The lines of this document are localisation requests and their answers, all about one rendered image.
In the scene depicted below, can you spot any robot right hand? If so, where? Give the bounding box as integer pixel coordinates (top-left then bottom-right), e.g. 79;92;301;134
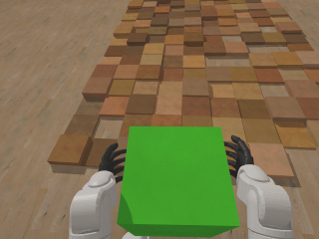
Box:
224;135;254;179

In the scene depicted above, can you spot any robot right forearm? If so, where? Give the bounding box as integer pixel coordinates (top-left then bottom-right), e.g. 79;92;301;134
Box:
236;164;294;239

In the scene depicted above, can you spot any robot left hand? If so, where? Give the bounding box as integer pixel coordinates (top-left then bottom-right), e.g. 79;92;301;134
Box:
98;142;127;183

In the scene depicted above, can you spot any robot left forearm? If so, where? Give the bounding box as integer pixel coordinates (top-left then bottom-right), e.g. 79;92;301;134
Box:
69;170;118;239

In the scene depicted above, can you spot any carton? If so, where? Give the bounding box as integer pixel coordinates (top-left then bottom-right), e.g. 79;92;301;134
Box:
117;126;240;238

